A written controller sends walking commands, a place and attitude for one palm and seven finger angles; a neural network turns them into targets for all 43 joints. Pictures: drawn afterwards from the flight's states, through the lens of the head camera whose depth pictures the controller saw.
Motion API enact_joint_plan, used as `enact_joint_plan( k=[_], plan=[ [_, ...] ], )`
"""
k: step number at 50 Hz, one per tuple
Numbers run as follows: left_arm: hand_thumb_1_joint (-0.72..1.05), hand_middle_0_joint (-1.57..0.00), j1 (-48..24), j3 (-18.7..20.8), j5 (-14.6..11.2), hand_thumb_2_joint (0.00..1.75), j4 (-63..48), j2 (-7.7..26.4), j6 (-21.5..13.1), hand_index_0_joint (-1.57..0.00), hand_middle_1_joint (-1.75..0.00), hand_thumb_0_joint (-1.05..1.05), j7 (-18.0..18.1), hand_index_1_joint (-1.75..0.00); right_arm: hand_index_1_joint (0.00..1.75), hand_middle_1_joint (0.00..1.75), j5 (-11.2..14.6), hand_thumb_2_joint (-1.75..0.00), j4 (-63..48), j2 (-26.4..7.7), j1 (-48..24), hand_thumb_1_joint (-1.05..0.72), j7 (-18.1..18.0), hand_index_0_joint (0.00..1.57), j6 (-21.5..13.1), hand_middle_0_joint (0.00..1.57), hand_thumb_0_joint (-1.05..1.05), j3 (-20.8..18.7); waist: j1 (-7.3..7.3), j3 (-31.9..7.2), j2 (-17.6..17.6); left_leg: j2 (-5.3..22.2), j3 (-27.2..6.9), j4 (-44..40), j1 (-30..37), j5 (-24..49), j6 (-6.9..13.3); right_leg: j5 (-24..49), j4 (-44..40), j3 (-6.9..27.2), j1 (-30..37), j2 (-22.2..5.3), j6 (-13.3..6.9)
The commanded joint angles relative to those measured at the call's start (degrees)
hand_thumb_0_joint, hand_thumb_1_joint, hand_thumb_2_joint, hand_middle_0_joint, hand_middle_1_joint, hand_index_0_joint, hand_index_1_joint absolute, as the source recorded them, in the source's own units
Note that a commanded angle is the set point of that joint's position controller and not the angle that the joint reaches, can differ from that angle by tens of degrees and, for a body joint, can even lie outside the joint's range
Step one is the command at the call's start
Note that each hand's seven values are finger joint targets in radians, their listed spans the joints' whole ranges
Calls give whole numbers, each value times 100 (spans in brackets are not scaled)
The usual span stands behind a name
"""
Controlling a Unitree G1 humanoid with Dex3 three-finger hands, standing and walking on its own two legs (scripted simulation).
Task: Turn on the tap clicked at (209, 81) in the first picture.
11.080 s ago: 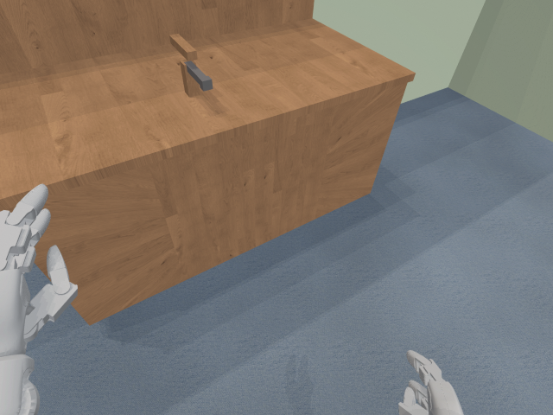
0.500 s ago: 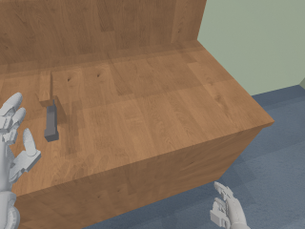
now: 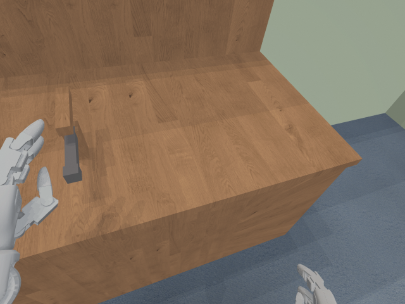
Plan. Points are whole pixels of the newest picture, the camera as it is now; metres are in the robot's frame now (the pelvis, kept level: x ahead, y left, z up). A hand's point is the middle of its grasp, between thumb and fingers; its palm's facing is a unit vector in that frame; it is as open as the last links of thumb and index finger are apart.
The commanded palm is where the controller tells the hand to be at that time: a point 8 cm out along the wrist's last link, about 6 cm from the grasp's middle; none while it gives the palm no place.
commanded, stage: look again from close up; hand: left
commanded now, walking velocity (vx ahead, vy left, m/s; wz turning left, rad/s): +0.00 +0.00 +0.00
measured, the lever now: (72, 173) +0.33 +0.30 +0.04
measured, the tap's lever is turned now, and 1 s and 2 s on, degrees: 0 0 0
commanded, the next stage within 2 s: come to a stop and stand still in 0.10 s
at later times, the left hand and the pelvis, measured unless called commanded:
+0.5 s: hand (48, 172) +0.25 +0.25 +0.17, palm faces +0.40 -0.85 -0.34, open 7.4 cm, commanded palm +0.18 +0.29 +0.18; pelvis +0.03 +0.00 +0.00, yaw +1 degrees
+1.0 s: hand (47, 156) +0.26 +0.25 +0.20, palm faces +0.41 -0.81 -0.42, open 7.4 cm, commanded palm +0.17 +0.27 +0.18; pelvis +0.01 +0.00 +0.00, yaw -1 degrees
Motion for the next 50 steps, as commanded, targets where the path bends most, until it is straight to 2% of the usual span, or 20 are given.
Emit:
enact_joint_plan(
  k=[1,4,7,14,16,17,21,27,31,32,36,37,39,40,41,42,43,46,47,50],
  plan=[
    [90,-20,-1067,1129,-35,90,-1529,1095,-558,-20,-30,0,235,-30,30,30,33,-90,-978,-717,-868,-90,19,20,-494,20,0,-243,130,-713,1417,568,-693,-1270,-693,-1740,149,-170,-27,63,1012,77,-139],
    [90,-20,-670,808,-19,90,-1458,719,-611,-20,-30,0,192,-30,30,30,-2,-90,-867,-729,-741,-90,111,20,-615,20,0,-271,129,-911,935,405,-643,-929,-446,-1401,89,-5,-394,254,988,-29,-170],
    [90,-20,-506,446,7,90,-1401,376,-534,-20,-30,0,144,-30,30,30,-15,-90,-762,-776,-708,-90,192,20,-618,20,0,-288,63,-849,785,325,-621,-845,-178,-786,-31,253,-527,250,723,23,-168],
    [90,-20,-923,755,-19,90,-1223,669,-391,-20,-30,0,190,-30,30,30,-21,-90,-832,-713,-856,-90,94,20,-425,20,0,-265,68,-840,560,387,-609,-802,141,324,-108,894,-529,236,743,3,-113],
    [90,-20,-1063,928,-32,90,-1605,867,-376,-20,-30,0,215,-30,30,30,9,-90,-889,-678,-1005,-90,68,20,-365,20,0,-239,65,-1000,743,378,-564,-745,360,817,-130,1158,-465,198,832,22,-111],
    [90,-20,-1002,768,-81,90,-1553,681,-383,-20,-30,0,182,-30,30,30,-26,-90,-925,-692,-971,-90,62,20,-327,20,0,-231,69,-1049,749,392,-572,-743,364,958,-119,1175,-439,150,848,35,-107],
    [90,-20,-689,865,-99,90,-2000,767,-349,-20,-30,0,214,-30,30,30,11,-90,-1049,-653,-1071,-90,77,20,-303,20,0,-247,98,-1338,1017,437,-526,-559,607,1535,-136,1447,-354,158,964,-1,-126],
    [90,-20,110,780,-179,90,-1479,515,-192,-20,-30,0,209,-30,30,30,-27,-90,-1055,-719,-952,-90,74,20,-102,20,0,-268,64,-1309,671,357,-441,-488,428,1183,-137,1582,-581,210,981,-103,-138],
    [90,-20,-72,973,-168,90,-1520,762,-123,-20,-30,0,268,-30,30,30,27,-90,-1073,-729,-1061,-90,-3,20,-22,20,0,-282,38,-1141,611,359,-465,-584,365,730,-117,1378,-653,279,893,-150,-141],
    [90,-20,-105,727,-201,90,-1336,514,-114,-20,-30,0,224,-30,30,30,-3,-90,-1057,-741,-985,-90,-8,20,12,20,0,-267,23,-1049,540,323,-451,-627,307,587,-109,1225,-708,241,815,-125,-135],
    [90,-20,-470,832,-155,90,-1641,765,-97,-20,-30,0,286,-30,30,30,48,-90,-1075,-741,-1123,-90,-58,20,-24,20,0,-279,36,-994,539,318,-444,-630,360,329,-71,1050,-743,309,777,-158,-138],
    [90,-20,-447,647,-174,90,-1494,576,-93,-20,-30,0,256,-30,30,30,5,-90,-1058,-765,-1053,-90,-57,20,-15,20,0,-266,33,-947,485,275,-442,-655,323,266,-59,965,-792,271,751,-131,-132],
    [90,-20,-505,710,-154,90,-1625,678,-103,-20,-30,0,279,-30,30,30,14,-90,-1065,-784,-1029,-90,-54,20,-48,20,0,-313,45,-992,638,293,-462,-650,348,222,-56,952,-766,344,800,-167,-160],
    [90,-20,-6063,4027,782,90,-2910,5291,-714,-20,-30,0,223,-30,30,30,-321,-90,-888,-886,-266,-90,-17,20,-255,20,0,-326,180,-335,28,402,-264,129,-286,738,6,1148,-1084,621,-96,-381,-157],
    [90,-20,-4313,2528,251,90,-520,2860,-388,-20,-30,0,139,-30,30,30,17,-90,-472,-521,-841,-90,13,20,-107,20,0,-269,59,-685,1318,572,-398,-177,562,1073,-117,913,-374,256,-287,-733,-580],
    [90,-20,-2830,1737,118,90,-867,1861,-391,-20,-30,0,80,-30,30,30,-130,-90,-775,-666,-827,-90,105,20,-96,20,0,-372,179,-955,1247,436,-449,-336,819,1271,-160,1321,-148,410,191,-299,-523],
    [90,-20,-2247,1256,68,90,-289,1274,-337,-20,-30,0,-6,-30,30,30,-78,-90,-877,-816,-746,-90,130,20,-205,20,0,-408,159,-1254,1311,345,-218,-267,860,1213,-114,1411,-228,517,369,-226,-430],
    [90,-20,-360,403,-148,90,-694,173,-236,-20,-30,0,-168,-30,30,30,117,-90,-953,-738,-768,-90,394,20,-237,20,0,-445,190,-1729,1265,395,-205,-215,1158,1561,8,1440,-156,376,635,-209,-221],
    [90,-20,-52,274,-118,90,-1084,192,-202,-20,-30,0,-204,-30,30,30,109,-90,-1055,-786,-699,-90,436,20,-195,20,0,-436,178,-1605,1038,441,-243,-257,931,1447,10,1346,-227,289,704,-187,-196],
    [90,-20,217,909,-103,90,-1240,853,-143,-20,-30,0,-87,-30,30,30,99,-90,-1148,-781,-947,-90,334,20,-141,20,0,-374,165,-1149,-203,391,-264,-466,271,104,-63,664,-532,244,708,-230,-178]
  ],
)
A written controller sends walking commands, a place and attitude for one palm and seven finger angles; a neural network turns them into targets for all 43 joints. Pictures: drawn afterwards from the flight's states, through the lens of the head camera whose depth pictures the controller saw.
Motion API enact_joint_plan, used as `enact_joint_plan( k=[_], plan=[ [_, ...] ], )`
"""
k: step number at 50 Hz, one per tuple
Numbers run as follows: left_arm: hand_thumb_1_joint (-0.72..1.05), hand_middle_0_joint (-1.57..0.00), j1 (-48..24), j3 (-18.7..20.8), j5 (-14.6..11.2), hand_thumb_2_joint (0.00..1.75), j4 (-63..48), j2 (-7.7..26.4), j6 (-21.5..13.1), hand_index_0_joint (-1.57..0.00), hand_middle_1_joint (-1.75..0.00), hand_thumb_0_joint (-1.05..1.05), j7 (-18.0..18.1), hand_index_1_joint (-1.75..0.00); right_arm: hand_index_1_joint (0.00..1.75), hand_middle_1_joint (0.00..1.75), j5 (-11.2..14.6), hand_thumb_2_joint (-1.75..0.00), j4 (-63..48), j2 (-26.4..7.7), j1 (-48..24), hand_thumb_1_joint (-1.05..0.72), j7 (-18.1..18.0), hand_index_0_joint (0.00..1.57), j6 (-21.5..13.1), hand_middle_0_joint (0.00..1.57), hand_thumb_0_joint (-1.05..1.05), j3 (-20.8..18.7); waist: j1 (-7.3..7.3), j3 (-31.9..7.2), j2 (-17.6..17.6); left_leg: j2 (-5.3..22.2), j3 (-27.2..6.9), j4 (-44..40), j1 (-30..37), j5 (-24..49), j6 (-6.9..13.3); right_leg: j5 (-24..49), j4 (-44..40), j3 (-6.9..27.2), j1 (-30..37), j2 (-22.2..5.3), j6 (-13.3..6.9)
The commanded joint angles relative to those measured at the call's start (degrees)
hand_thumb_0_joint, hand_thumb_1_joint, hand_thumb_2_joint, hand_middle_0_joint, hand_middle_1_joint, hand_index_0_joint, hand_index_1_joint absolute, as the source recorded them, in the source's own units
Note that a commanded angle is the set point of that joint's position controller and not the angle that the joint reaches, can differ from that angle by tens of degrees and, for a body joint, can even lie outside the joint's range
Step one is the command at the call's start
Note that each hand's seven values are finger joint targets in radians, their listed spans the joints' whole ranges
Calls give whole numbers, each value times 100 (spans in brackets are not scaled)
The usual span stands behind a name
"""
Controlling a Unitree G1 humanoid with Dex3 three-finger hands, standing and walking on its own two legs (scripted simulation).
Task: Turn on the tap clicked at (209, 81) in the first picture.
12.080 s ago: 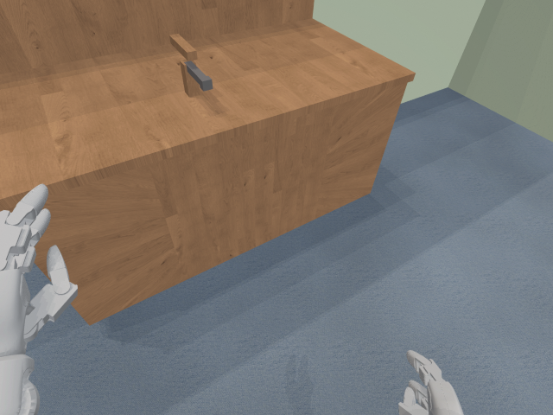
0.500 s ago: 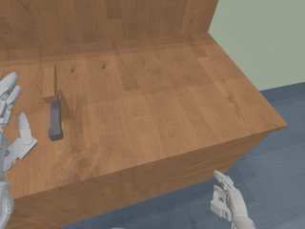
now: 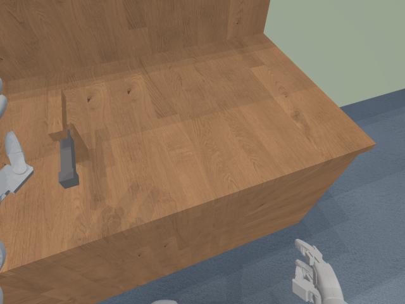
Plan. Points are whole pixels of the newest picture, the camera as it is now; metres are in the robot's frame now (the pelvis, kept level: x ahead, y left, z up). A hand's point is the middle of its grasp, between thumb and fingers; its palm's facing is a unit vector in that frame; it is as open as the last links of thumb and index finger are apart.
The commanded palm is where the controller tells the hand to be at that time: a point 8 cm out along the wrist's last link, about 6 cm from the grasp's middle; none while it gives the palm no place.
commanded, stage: come to a stop and stand still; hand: left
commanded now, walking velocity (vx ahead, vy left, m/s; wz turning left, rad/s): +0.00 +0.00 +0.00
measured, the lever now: (69, 178) +0.32 +0.30 +0.04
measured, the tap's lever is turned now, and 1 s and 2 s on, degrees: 0 0 0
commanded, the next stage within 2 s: look again from close up in 0.40 s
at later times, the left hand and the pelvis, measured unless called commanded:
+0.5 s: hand (29, 205) +0.21 +0.26 +0.16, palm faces +0.38 -0.85 -0.37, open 7.4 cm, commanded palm +0.15 +0.29 +0.18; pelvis -0.01 +0.01 +0.00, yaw +1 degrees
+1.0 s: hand (39, 191) +0.23 +0.26 +0.16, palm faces +0.37 -0.84 -0.39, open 7.4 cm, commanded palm +0.17 +0.29 +0.18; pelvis +0.02 +0.01 +0.00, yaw +2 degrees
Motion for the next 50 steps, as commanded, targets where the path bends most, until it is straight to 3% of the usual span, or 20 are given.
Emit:
enact_joint_plan(
  k=[1,2,3,4,5,6,7,9,15,17,21,22,23,26,27,31,32,34,44,50],
  plan=[
    [90,-20,1362,679,35,90,-1017,1167,-143,-20,-30,0,119,-30,30,30,100,-90,-912,-602,-504,-90,-154,20,-182,20,0,-231,137,-1390,-806,355,-289,-556,355,14,-26,137,-419,-19,491,-335,-210],
    [90,-20,1279,539,-39,90,-906,949,-150,-20,-30,0,89,-30,30,30,63,-90,-998,-566,-457,-90,-225,20,-129,20,0,-184,79,-1226,-1076,325,-343,-562,214,-246,-12,-177,-541,-74,344,-362,-203],
    [90,-20,1019,735,-71,90,-1102,1148,-207,-20,-30,0,92,-30,30,30,62,-90,-1079,-570,-529,-90,-300,20,-129,20,0,-169,49,-1089,-1128,294,-388,-577,188,-390,-16,-402,-597,12,180,-355,-215],
    [90,-20,876,774,-107,90,-1028,1132,-250,-20,-30,0,87,-30,30,30,58,-90,-1060,-554,-518,-90,-365,20,-133,20,0,-134,6,-912,-958,295,-429,-655,152,-589,-8,-670,-659,96,-5,-363,-219],
    [90,-20,736,714,-116,90,-1135,1103,-314,-20,-30,0,89,-30,30,30,57,-90,-1074,-562,-480,-90,-408,20,-137,20,0,-111,-14,-846,-634,310,-472,-711,119,-775,22,-837,-661,157,-66,-352,-232],
    [90,-20,397,884,-47,90,-1419,1374,-341,-20,-30,0,149,-30,30,30,63,-90,-1059,-620,-558,-90,-447,20,-139,20,0,-94,-13,-812,-121,352,-493,-813,145,-892,51,-881,-570,192,-118,-315,-239],
    [90,-20,324,552,-58,90,-1278,1010,-388,-20,-30,0,122,-30,30,30,26,-90,-1028,-598,-449,-90,-471,20,-159,20,0,-76,-18,-810,251,400,-524,-919,-55,-1255,111,-909,-524,138,24,-295,-232],
    [90,-20,-23,471,28,90,-1436,1056,-467,-20,-30,0,120,-30,30,30,18,-90,-998,-589,-340,-90,-469,20,-288,20,0,-65,20,-838,849,384,-507,-977,-354,-1730,162,-842,-458,185,338,-233,-254],
    [90,-20,-90,-176,148,90,-1407,577,-492,-20,-30,0,111,-30,30,30,-38,-90,-824,-615,-200,-90,-410,20,-577,20,0,-80,30,-1041,154,212,-434,-611,252,-1427,67,-1085,-837,339,-20,-320,-312],
    [90,-20,71,-284,165,90,-1079,419,-437,-20,-30,0,118,-30,30,30,-48,-90,-748,-652,-183,-90,-395,20,-548,20,0,-75,20,-1000,136,250,-533,-741,239,-1392,50,-1030,-807,209,-70,-265,-285],
    [90,-20,193,141,197,90,-894,807,-428,-20,-30,0,156,-30,30,30,-7,-90,-761,-646,-317,-90,-392,20,-478,20,0,-72,48,-818,205,341,-657,-1032,-46,-1483,40,-888,-683,133,56,-190,-239],
    [90,-20,228,-49,157,90,-763,575,-432,-20,-30,0,122,-30,30,30,-28,-90,-796,-623,-263,-90,-398,20,-431,20,0,-53,27,-828,107,356,-719,-1076,-166,-1563,56,-831,-660,65,136,-176,-223],
    [90,-20,103,21,154,90,-953,685,-456,-20,-30,0,118,-30,30,30,-13,-90,-856,-612,-291,-90,-400,20,-419,20,0,-72,25,-814,212,372,-722,-1109,-195,-1521,59,-730,-629,95,201,-178,-234],
    [90,-20,166,265,164,90,-1208,941,-487,-20,-30,0,123,-30,30,30,5,-90,-886,-588,-371,-90,-379,20,-407,20,0,-49,44,-964,281,389,-689,-1073,-118,-1147,75,-387,-578,46,416,-187,-229],
    [90,-20,180,33,135,90,-1180,677,-499,-20,-30,0,89,-30,30,30,-37,-90,-902,-602,-293,-90,-383,20,-395,20,0,-49,14,-1009,294,391,-733,-1101,-126,-1044,66,-285,-550,-2,473,-169,-233],
    [90,-20,261,188,147,90,-1645,896,-507,-20,-30,0,118,-30,30,30,-12,-90,-927,-584,-346,-90,-355,20,-460,20,0,-44,38,-1280,547,400,-668,-968,189,-234,35,293,-382,-57,667,-210,-237],
    [90,-20,346,9,121,90,-1532,681,-502,-20,-30,0,95,-30,30,30,-58,-90,-892,-610,-252,-90,-357,20,-449,20,0,-54,27,-1311,458,383,-684,-930,211,-7,29,436,-401,-80,671,-196,-240],
    [90,-20,361,72,121,90,-1622,755,-495,-20,-30,0,104,-30,30,30,-49,-90,-898,-613,-197,-90,-348,20,-460,20,0,-94,22,-1396,453,410,-672,-844,395,387,-9,647,-336,-53,688,-245,-255],
    [90,-20,530,86,64,90,-1296,710,-346,-20,-30,0,116,-30,30,30,-29,-90,-883,-607,-241,-90,-370,20,-272,20,0,-121,-3,-1357,134,387,-594,-682,508,579,-12,867,-488,11,627,-367,-265],
    [90,-20,449,128,27,90,-1765,811,-353,-20,-30,0,159,-30,30,30,-21,-90,-1016,-577,-285,-90,-413,20,-254,20,0,-105,25,-1343,337,552,-696,-755,635,1333,-92,1012,-310,-94,551,-253,-218]
  ],
)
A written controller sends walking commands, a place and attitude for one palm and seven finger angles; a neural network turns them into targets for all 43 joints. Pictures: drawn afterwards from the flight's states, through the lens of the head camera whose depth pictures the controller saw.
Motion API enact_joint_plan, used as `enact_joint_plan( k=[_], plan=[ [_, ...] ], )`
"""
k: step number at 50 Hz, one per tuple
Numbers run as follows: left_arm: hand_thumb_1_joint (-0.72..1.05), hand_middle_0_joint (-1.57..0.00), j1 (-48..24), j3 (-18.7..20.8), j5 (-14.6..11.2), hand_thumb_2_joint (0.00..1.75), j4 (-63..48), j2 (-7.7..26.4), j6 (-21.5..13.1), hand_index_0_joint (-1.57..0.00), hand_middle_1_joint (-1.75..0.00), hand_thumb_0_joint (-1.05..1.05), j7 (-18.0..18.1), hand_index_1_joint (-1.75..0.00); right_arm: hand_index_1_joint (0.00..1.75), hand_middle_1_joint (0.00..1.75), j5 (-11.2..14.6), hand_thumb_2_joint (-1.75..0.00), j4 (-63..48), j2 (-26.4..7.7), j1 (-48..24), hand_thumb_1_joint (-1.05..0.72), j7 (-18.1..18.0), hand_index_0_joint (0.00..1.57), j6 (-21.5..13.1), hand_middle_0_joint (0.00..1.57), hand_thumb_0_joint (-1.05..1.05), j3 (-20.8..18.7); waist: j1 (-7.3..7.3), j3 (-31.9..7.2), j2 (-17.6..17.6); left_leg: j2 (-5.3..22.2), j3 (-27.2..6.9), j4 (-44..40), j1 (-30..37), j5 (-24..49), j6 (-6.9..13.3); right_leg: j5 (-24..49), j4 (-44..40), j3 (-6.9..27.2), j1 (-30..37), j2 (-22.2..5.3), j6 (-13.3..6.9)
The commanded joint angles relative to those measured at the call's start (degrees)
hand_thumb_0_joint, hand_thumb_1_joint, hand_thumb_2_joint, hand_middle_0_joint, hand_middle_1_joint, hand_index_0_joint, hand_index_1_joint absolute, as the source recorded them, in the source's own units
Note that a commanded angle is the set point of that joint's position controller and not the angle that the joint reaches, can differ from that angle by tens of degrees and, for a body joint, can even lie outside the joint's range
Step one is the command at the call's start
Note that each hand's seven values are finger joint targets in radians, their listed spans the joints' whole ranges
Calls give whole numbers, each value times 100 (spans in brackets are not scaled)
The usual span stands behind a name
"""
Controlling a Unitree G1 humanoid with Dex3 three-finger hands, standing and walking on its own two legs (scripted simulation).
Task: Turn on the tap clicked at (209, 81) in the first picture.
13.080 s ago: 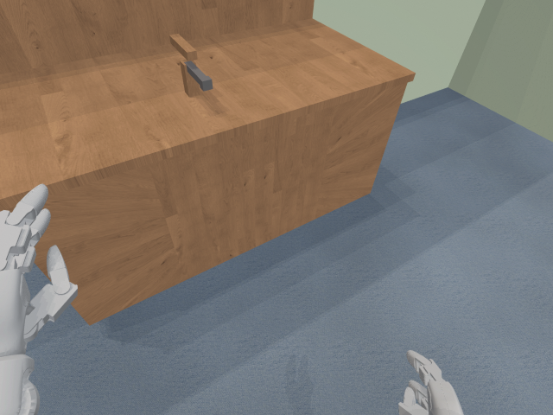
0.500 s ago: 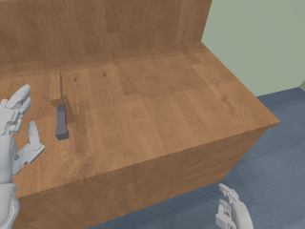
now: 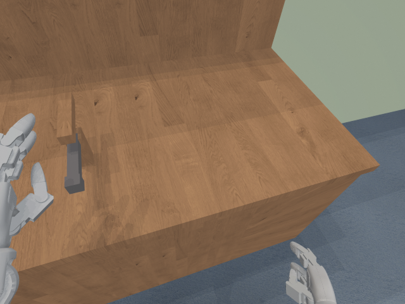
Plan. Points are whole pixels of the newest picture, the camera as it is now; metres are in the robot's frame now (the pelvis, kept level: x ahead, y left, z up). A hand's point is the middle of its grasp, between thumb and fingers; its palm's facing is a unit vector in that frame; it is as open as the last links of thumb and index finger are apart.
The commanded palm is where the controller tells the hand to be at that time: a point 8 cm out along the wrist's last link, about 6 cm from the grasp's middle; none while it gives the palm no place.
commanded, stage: shuffle to correct the standing spot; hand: left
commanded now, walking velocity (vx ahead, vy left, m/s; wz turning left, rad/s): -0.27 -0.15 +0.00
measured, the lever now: (74, 183) +0.31 +0.29 +0.03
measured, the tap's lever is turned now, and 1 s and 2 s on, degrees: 0 0 0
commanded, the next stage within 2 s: come to a stop and stand still in 0.24 s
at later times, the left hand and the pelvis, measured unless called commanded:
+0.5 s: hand (65, 232) +0.18 +0.20 +0.16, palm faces +0.32 -0.84 -0.44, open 7.4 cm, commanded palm +0.12 +0.25 +0.17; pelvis -0.04 -0.03 -0.01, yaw +1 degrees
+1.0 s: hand (17, 207) +0.19 +0.26 +0.18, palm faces +0.49 -0.79 -0.38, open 7.4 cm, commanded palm +0.11 +0.25 +0.17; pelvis -0.05 -0.03 -0.01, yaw +0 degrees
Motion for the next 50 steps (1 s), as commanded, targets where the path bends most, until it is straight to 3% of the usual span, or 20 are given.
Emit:
enact_joint_plan(
  k=[1,2,8,11,12,16,17,20,24,27,31,35,38,42,43,44,45,46,48,50],
  plan=[
    [90,-20,-420,829,-47,90,-1654,1218,-383,-20,-30,0,184,-30,30,30,60,-90,-991,-715,-461,-90,-85,20,-288,20,0,-291,12,-1067,737,684,-541,-525,487,1579,-145,1034,67,18,233,-101,-251],
    [90,-20,-337,631,-87,90,-1493,958,-387,-20,-30,0,137,-30,30,30,9,-90,-991,-725,-375,-90,-76,20,-253,20,0,-290,16,-1070,720,738,-557,-572,396,1600,-116,946,75,-39,229,-60,-228],
    [90,-20,-128,817,-123,90,-1660,1057,-473,-20,-30,0,99,-30,30,30,8,-90,-1147,-721,-266,-90,-17,20,-258,20,0,-391,45,-1141,895,1018,-580,-382,196,1421,-35,832,219,-5,170,-81,-298],
    [90,-20,116,1041,-129,90,-1655,1216,-487,-20,-30,0,102,-30,30,30,22,-90,-1142,-671,-338,-90,6,20,-261,20,0,-378,67,-1233,686,1015,-533,-112,185,1483,-18,1117,161,97,83,-152,-342],
    [90,-20,168,778,-178,90,-1595,930,-506,-20,-30,0,41,-30,30,30,-30,-90,-1147,-702,-245,-90,16,20,-224,20,0,-387,49,-1264,557,960,-477,-6,118,1298,-16,1168,100,88,46,-167,-360],
    [90,-20,131,1116,-216,90,-1731,1296,-529,-20,-30,0,79,-30,30,30,10,-90,-1070,-656,-192,-90,-38,20,-265,20,0,-469,-28,-1243,-178,354,-83,1075,185,-190,-181,1426,-258,856,-743,-873,-841],
    [90,-20,147,857,-258,90,-1701,1043,-544,-20,-30,0,60,-30,30,30,-31,-90,-1034,-633,-58,-90,-36,20,-233,20,0,-484,-79,-1246,-419,183,-22,1357,174,-525,-193,1022,-428,899,-965,-1072,-932],
    [90,-20,215,1063,-302,90,-1788,1243,-391,-20,-30,0,227,-30,30,30,39,-90,-959,-607,-166,-90,-95,20,-255,20,0,-451,-60,-1372,-491,65,-136,1764,262,-916,-197,-524,-691,1321,-1226,-1529,-1132],
    [90,-20,321,1096,-222,90,-1647,1246,-256,-20,-30,0,394,-30,30,30,31,-90,-895,-734,-321,-90,-215,20,-282,20,0,-399,-75,-1171,70,496,-598,-364,155,-439,58,-526,154,636,-560,-612,-493],
    [90,-20,235,980,-152,90,-1623,1175,-239,-20,-30,0,404,-30,30,30,57,-90,-912,-719,-417,-90,-230,20,-246,20,0,-336,-47,-1221,1099,1057,-1183,-710,-129,584,210,113,775,141,-49,-253,-239],
    [90,-20,-48,744,-53,90,-1625,1061,-187,-20,-30,0,389,-30,30,30,105,-90,-876,-815,-349,-90,-140,20,-330,20,0,-383,-54,-974,703,769,-806,-555,-494,-232,116,235,294,263,395,-316,-314],
    [90,-20,-157,491,12,90,-1276,854,-153,-20,-30,0,370,-30,30,30,81,-90,-798,-866,-150,-90,-79,20,-318,20,0,-405,-95,-582,448,498,-673,-455,-622,-1387,94,-971,-260,532,-32,-361,-396],
    [90,-20,-375,534,40,90,-1160,927,-140,-20,-30,0,390,-30,30,30,66,-90,-791,-841,-149,-90,-92,20,-281,20,0,-381,-120,-491,175,390,-629,-345,-499,-1419,105,-1407,-461,642,-293,-399,-439],
    [90,-20,-567,556,24,90,-1115,938,-150,-20,-30,0,397,-30,30,30,52,-90,-754,-792,-197,-90,-103,20,-250,20,0,-326,-141,-571,320,380,-648,-389,-380,-1346,118,-1472,-397,564,-337,-385,-443],
    [90,-20,-6099,3707,799,90,-2528,5491,-789,-20,-30,0,346,-30,30,30,-325,-90,-499,-813,389,-90,-145,20,-551,20,0,-255,90,-2,-231,296,-202,294,-829,5,20,-439,-548,830,-832,-356,-235],
    [90,-20,-2865,1454,225,90,748,1938,-634,-20,-30,0,85,-30,30,30,-62,-90,-320,-236,79,-90,-150,20,-534,20,0,-83,-81,-1228,-372,-32,-227,215,-194,-168,25,-422,-350,621,-317,-705,-524],
    [90,-20,-1253,1252,-42,90,388,1572,-605,-20,-30,0,142,-30,30,30,-27,-90,-654,-542,26,-90,-116,20,-569,20,0,-278,235,-753,-20,39,-188,171,-79,-222,-99,-397,-701,1207,-278,-583,-533],
    [90,-20,-929,524,-127,90,511,627,-522,-20,-30,0,110,-30,30,30,56,-90,-729,-630,-41,-90,5,20,-609,20,0,-302,116,-988,729,82,-67,-11,248,-218,-102,-85,-409,1125,1,-620,-631],
    [90,-20,-987,303,-143,90,-393,704,-677,-20,-30,0,98,-30,30,30,18,-90,-678,-778,-6,-90,83,20,-604,20,0,-359,103,-1145,1213,192,-267,-408,-65,-244,-50,-172,-100,767,349,-425,-466],
    [90,-20,-549,108,-112,90,-792,600,-679,-20,-30,0,118,-30,30,30,47,-90,-736,-768,-104,-90,176,20,-626,20,0,-345,156,-994,913,350,-419,-724,-512,-314,20,-147,145,521,688,-211,-327]
  ],
)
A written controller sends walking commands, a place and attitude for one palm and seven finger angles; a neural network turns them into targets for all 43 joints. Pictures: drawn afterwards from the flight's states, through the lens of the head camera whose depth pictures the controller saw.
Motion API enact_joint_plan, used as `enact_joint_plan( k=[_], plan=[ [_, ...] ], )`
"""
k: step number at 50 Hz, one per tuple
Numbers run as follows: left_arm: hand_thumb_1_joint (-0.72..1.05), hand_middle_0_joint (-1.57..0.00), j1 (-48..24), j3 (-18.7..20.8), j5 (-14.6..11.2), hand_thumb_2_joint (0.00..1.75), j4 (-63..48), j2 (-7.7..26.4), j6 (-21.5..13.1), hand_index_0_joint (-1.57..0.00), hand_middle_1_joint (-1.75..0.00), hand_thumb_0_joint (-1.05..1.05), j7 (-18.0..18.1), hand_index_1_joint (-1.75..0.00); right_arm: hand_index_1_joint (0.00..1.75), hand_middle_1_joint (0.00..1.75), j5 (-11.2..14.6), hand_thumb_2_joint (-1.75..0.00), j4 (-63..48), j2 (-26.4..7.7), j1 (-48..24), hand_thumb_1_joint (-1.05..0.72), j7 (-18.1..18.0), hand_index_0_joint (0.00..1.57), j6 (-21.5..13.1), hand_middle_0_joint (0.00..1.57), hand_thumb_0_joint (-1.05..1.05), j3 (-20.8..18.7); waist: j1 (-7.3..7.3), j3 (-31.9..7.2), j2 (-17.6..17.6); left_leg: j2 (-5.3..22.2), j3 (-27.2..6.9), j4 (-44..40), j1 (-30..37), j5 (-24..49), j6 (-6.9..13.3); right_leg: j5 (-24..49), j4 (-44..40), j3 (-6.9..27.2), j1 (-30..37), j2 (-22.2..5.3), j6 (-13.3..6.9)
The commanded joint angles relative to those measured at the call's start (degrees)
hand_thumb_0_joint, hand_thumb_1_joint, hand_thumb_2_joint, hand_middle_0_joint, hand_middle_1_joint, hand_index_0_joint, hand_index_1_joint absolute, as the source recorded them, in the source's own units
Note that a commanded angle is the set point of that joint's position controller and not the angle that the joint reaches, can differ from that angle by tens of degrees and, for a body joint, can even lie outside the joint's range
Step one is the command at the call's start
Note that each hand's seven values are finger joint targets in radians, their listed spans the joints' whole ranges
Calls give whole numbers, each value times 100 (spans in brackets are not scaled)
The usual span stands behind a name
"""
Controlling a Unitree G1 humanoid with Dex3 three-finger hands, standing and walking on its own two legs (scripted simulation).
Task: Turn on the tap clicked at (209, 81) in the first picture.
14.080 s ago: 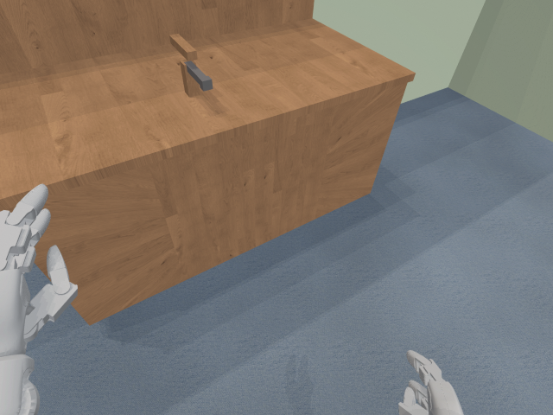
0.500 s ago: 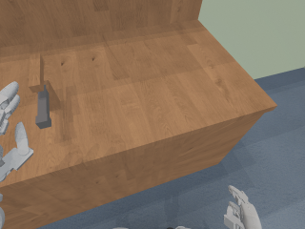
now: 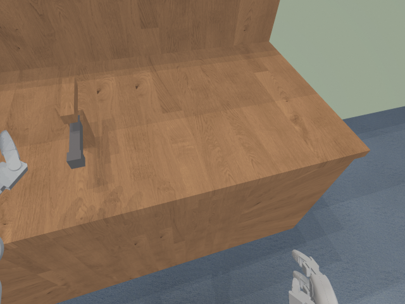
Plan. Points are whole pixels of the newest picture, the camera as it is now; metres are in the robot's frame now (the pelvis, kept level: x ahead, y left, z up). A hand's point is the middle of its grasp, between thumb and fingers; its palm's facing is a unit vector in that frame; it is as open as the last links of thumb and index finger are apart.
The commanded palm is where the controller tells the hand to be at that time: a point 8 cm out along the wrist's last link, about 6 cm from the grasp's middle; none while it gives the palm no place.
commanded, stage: come to a stop and stand still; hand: left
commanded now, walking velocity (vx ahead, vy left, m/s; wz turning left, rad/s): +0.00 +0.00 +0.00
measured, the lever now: (76, 159) +0.36 +0.32 +0.04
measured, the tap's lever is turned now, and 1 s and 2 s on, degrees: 0 0 0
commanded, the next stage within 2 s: look again from close up in 0.72 s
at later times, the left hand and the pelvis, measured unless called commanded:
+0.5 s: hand (48, 170) +0.25 +0.27 +0.17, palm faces +0.39 -0.87 -0.31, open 7.4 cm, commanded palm +0.19 +0.30 +0.18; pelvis +0.03 +0.02 +0.00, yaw +0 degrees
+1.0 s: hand (36, 184) +0.23 +0.28 +0.16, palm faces +0.41 -0.85 -0.33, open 7.4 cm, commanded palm +0.17 +0.30 +0.18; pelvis +0.02 +0.02 +0.00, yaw +1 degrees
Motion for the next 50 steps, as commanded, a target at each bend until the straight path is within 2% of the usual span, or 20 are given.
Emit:
enact_joint_plan(
  k=[1,3,5,6,7,11,12,17,21,23,26,27,33,36,37,41,42,46,47,50],
  plan=[
    [90,-20,901,-371,-43,90,-1812,241,-390,-20,-30,0,5,-30,30,30,122,-90,-924,-682,-469,-90,107,20,-373,20,0,-297,22,-1042,747,476,-446,-1125,-464,89,101,-205,20,359,1356,-307,-37],
    [90,-20,916,-31,-11,90,-1884,551,-354,-20,-30,0,78,-30,30,30,109,-90,-982,-696,-421,-90,67,20,-337,20,0,-333,37,-1027,-70,512,-509,-1103,-691,72,90,-126,51,240,1496,-284,37],
    [90,-20,794,350,-40,90,-1780,809,-343,-20,-30,0,111,-30,30,30,85,-90,-991,-707,-423,-90,-10,20,-309,20,0,-355,-5,-941,-623,430,-527,-1054,-671,-96,49,-262,-152,303,1359,-310,50],
    [90,-20,658,674,-48,90,-1905,1129,-342,-20,-30,0,152,-30,30,30,104,-90,-967,-717,-514,-90,-44,20,-273,20,0,-344,-36,-907,-425,390,-502,-1061,-555,-67,40,-235,-163,293,1271,-304,43],
    [90,-20,610,568,-67,90,-1806,916,-363,-20,-30,0,133,-30,30,30,78,-90,-997,-678,-513,-90,-82,20,-259,20,0,-334,-67,-883,-310,399,-528,-1040,-548,-102,61,-252,-164,295,1222,-368,21],
    [90,-20,1,337,-40,90,-2181,796,-433,-20,-30,0,87,-30,30,30,75,-90,-958,-630,-612,-90,-111,20,-302,20,0,-287,-98,-864,746,395,-455,-1004,-302,219,67,234,-51,338,1193,-346,-30],
    [90,-20,-5,232,-26,90,-2101,691,-447,-20,-30,0,89,-30,30,30,45,-90,-916,-654,-538,-90,-116,20,-318,20,0,-297,-98,-939,815,432,-474,-971,-321,328,66,326,-32,273,1284,-376,-30],
    [90,-20,299,-323,32,90,-2214,180,-363,-20,-30,0,88,-30,30,30,35,-90,-850,-686,-460,-90,-4,20,-363,20,0,-328,-130,-1195,662,386,-372,-659,147,1413,-68,1070,-67,240,1338,-353,-56],
    [90,-20,621,5,59,90,-2048,432,-251,-20,-30,0,146,-30,30,30,52,-90,-872,-710,-533,-90,0,20,-216,20,0,-350,-132,-1073,458,398,-398,-718,14,1512,-140,1162,-94,211,1395,-310,-48],
    [90,-20,708,30,32,90,-1915,387,-223,-20,-30,0,128,-30,30,30,32,-90,-948,-691,-528,-90,-30,20,-107,20,0,-355,-141,-1035,293,421,-419,-757,-94,1402,-142,1102,-124,204,1435,-329,-47],
    [90,-20,639,269,0,90,-2163,610,-224,-20,-30,0,133,-30,30,30,63,-90,-1019,-657,-643,-90,-72,20,-34,20,0,-326,-154,-1024,475,420,-419,-829,-63,1455,-154,1124,-122,151,1459,-303,-35],
    [90,-20,661,145,-18,90,-2123,461,-235,-20,-30,0,109,-30,30,30,29,-90,-1034,-667,-605,-90,-83,20,-1,20,0,-324,-165,-1026,512,421,-424,-832,-104,1498,-144,1108,-131,114,1484,-299,-32],
    [90,-20,710,3,-13,90,-2495,417,-210,-20,-30,0,119,-30,30,30,20,-90,-1083,-685,-595,-90,-97,20,-8,20,0,-351,-161,-1277,646,421,-410,-716,154,1861,-179,1412,-121,123,1606,-307,-42],
    [90,-20,806,61,14,90,-2447,452,-160,-20,-30,0,150,-30,30,30,47,-90,-1047,-683,-642,-90,-93,20,-5,20,0,-355,-166,-1265,589,428,-376,-702,198,1807,-193,1427,-154,133,1577,-314,-37],
    [90,-20,871,-64,-4,90,-2244,305,-143,-20,-30,0,133,-30,30,30,15,-90,-1027,-700,-570,-90,-96,20,32,20,0,-339,-175,-1210,474,411,-410,-756,88,1669,-187,1307,-191,112,1568,-317,-33],
    [90,-20,859,95,16,90,-2171,465,-97,-20,-30,0,166,-30,30,30,57,-90,-1023,-688,-640,-90,-126,20,69,20,0,-353,-168,-1049,426,430,-410,-861,-49,1168,-147,1065,-274,161,1540,-337,-18],
    [90,-20,866,-69,-7,90,-2022,287,-94,-20,-30,0,139,-30,30,30,24,-90,-1004,-697,-584,-90,-129,20,100,20,0,-333,-179,-989,381,406,-439,-936,-145,987,-134,896,-312,146,1510,-328,-16],
    [90,-20,616,45,25,90,-2265,489,-101,-20,-30,0,160,-30,30,30,69,-90,-1033,-690,-672,-90,-151,20,72,20,0,-336,-162,-845,526,421,-474,-1099,-312,493,-79,561,-333,168,1521,-295,5],
    [90,-20,619,-103,20,90,-2179,337,-116,-20,-30,0,140,-30,30,30,32,-90,-1019,-698,-636,-90,-157,20,85,20,0,-325,-166,-821,501,396,-472,-1141,-367,404,-64,456,-346,136,1509,-279,8],
    [90,-20,608,-66,44,90,-2191,384,-122,-20,-30,0,153,-30,30,30,33,-90,-1038,-709,-572,-90,-158,20,43,20,0,-354,-147,-802,452,409,-514,-1189,-484,38,-18,240,-382,222,1568,-295,1]
  ],
)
